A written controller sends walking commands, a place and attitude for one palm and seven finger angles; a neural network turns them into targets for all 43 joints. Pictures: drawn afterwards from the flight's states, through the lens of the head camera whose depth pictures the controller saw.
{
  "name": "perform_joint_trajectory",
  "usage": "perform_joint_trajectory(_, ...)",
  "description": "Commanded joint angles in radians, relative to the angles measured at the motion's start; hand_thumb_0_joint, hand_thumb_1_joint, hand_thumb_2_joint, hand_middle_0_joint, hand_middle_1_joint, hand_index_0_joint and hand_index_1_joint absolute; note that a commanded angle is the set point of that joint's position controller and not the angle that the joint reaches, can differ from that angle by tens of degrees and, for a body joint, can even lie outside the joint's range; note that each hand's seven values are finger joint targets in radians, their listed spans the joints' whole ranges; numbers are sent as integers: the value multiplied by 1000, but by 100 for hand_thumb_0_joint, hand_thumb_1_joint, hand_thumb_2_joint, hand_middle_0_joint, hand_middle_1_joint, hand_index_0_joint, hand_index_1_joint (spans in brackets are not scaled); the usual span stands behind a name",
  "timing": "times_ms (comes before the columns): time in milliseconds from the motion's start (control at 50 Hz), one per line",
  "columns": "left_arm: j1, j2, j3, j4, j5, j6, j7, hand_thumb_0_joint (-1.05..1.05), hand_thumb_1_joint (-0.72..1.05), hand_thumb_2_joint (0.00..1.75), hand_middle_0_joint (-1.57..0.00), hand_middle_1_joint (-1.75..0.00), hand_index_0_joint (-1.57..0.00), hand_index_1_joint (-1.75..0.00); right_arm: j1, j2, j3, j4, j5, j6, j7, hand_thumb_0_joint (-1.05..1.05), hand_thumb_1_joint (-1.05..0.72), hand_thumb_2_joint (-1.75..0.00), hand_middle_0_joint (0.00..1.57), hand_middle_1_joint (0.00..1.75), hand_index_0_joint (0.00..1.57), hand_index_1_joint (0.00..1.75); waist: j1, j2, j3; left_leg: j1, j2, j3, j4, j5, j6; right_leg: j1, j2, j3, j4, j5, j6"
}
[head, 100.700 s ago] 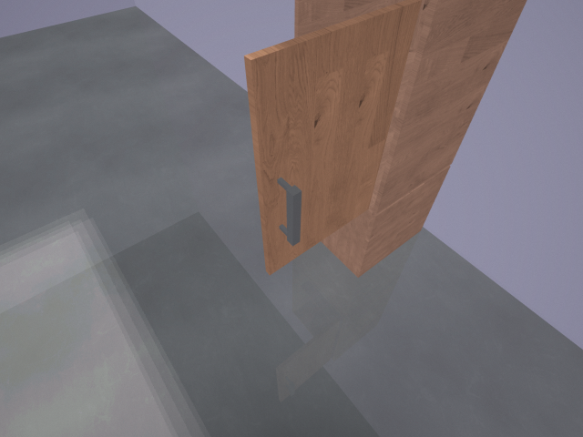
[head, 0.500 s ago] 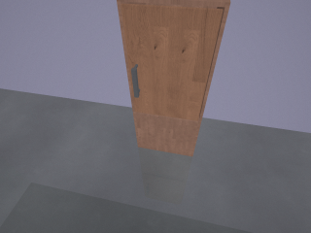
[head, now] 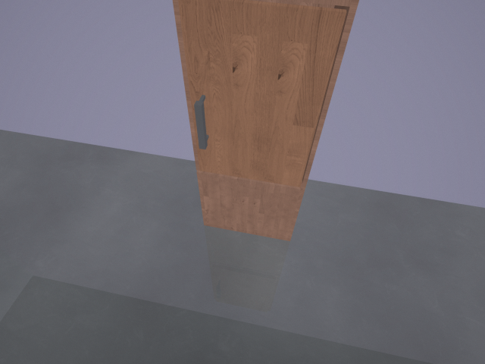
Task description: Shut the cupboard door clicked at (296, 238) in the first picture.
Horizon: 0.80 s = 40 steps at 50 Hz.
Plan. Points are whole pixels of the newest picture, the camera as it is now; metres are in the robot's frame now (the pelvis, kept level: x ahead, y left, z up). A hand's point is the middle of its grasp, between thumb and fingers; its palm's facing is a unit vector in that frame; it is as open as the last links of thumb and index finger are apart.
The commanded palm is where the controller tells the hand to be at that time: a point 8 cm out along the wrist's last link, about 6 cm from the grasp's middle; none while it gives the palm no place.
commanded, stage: look to check the result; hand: left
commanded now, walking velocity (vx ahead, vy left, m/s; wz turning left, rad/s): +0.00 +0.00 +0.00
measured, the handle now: (203, 122) +0.79 +0.16 -0.09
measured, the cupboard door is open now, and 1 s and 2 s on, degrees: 0 0 0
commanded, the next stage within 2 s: stand and wait in 0.42 s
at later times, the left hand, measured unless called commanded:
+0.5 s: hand out of the picture -0.02 +0.16 -0.18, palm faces +0.04 -0.98 -0.19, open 7.3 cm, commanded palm none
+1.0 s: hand out of the picture -0.02 +0.15 -0.18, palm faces +0.04 -0.98 -0.19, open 7.3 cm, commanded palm none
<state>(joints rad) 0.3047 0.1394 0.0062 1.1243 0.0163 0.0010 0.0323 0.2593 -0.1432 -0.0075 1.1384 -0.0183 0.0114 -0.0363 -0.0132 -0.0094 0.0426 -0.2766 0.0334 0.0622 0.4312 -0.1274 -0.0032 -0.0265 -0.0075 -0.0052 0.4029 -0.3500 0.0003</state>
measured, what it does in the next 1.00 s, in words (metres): stands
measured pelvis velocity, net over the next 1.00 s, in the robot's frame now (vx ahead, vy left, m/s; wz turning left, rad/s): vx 0.02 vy -0.02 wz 0.00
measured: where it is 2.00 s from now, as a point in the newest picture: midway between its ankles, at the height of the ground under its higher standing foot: outside the picture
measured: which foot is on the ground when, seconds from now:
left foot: down 0.00-1.00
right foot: down 0.00-1.00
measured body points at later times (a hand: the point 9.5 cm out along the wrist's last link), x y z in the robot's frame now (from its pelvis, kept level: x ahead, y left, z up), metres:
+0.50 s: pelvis +0.01 -0.01 +0.00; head +0.02 -0.01 +0.45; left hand -0.02 +0.21 -0.16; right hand +0.02 -0.24 -0.16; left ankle +0.07 +0.12 -0.74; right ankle -0.08 -0.12 -0.74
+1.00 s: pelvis +0.02 -0.02 +0.00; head +0.02 -0.02 +0.45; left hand -0.02 +0.20 -0.16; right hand +0.02 -0.24 -0.16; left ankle +0.07 +0.12 -0.74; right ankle -0.08 -0.12 -0.74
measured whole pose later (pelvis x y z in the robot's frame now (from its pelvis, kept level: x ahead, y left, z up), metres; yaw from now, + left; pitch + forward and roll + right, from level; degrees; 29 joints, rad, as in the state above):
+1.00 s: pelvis +0.02 -0.02 +0.00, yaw +0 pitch -2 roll +1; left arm 0.35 0.13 0.01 1.13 0.01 0.00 0.04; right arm 0.26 -0.14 0.00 1.14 -0.02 0.01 -0.04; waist 0.00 -0.01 0.05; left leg -0.24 0.05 0.05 0.44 -0.16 -0.03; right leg 0.03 0.01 -0.01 0.37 -0.36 -0.03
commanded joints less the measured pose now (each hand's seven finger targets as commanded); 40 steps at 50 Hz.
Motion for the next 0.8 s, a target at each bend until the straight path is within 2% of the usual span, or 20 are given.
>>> perform_joint_trajectory(0,111,100,23,-2,-4,-5,9,0,90,90,-20,-30,-20,-30,38,-108,-19,-36,4,-9,-3,0,-90,-90,20,30,20,30,9,9,32,158,78,-79,-38,123,24,-194,-80,44,-108,202,-33)
perform_joint_trajectory(80,126,101,23,0,-4,-8,11,0,90,90,-20,-30,-20,-30,44,-112,-19,-34,7,-9,-4,0,-90,-90,20,30,20,30,10,-18,15,172,80,-76,-31,150,27,-180,-79,43,-107,234,-32)
perform_joint_trajectory(160,129,93,21,7,-4,-6,11,0,90,90,-20,-30,-20,-30,42,-106,-17,-29,5,-7,-4,0,-90,-90,20,30,20,30,7,-4,36,162,77,-76,-39,119,26,-185,-80,42,-111,203,-33)
perform_joint_trajectory(180,137,100,22,7,-3,-7,12,0,90,90,-20,-30,-20,-30,41,-112,-18,-31,7,-7,-4,0,-90,-90,20,30,20,30,10,-16,29,169,78,-77,-36,129,27,-184,-79,42,-114,210,-33)
perform_joint_trajectory(200,133,95,21,7,-3,-6,12,0,90,90,-20,-30,-20,-30,40,-108,-18,-29,5,-7,-4,0,-90,-90,20,30,20,30,6,6,33,167,76,-76,-38,122,26,-184,-80,44,-113,204,-34)
perform_joint_trajectory(280,142,98,22,10,-3,-8,12,0,90,90,-20,-30,-20,-30,35,-112,-17,-32,7,-8,-5,0,-90,-90,20,30,20,30,11,-14,28,179,79,-76,-35,138,29,-181,-80,42,-114,228,-34)
perform_joint_trajectory(360,139,95,20,12,-3,-7,12,0,90,90,-20,-30,-20,-30,35,-108,-15,-29,5,-7,-4,0,-90,-90,20,30,20,30,8,-3,47,167,76,-75,-38,125,26,-182,-83,45,-120,225,-33)
perform_joint_trajectory(380,144,99,20,11,-3,-8,13,0,90,90,-20,-30,-20,-30,28,-111,-15,-31,7,-5,-4,0,-90,-90,20,30,20,30,11,-20,50,171,79,-74,-35,127,26,-188,-82,44,-123,233,-33)
perform_joint_trajectory(520,141,93,20,10,-3,-9,14,0,90,90,-20,-30,-20,-30,33,-103,-14,-30,4,-7,-6,0,-90,-90,20,30,20,30,9,-5,42,169,76,-66,-25,147,24,-167,-87,45,-118,289,-32)
perform_joint_trajectory(640,141,93,20,9,-4,-10,15,0,90,90,-20,-30,-20,-30,30,-101,-13,-30,3,-4,-5,0,-90,-90,20,30,20,30,9,-8,58,165,77,-62,-26,130,20,-175,-86,48,-128,284,-33)
perform_joint_trajectory(780,151,95,24,7,-3,-12,17,0,90,90,-20,-30,-20,-30,35,-105,-13,-32,6,-7,-8,0,-90,-90,20,30,20,30,13,-21,35,178,79,-54,-8,175,22,-152,-85,47,-118,369,-31)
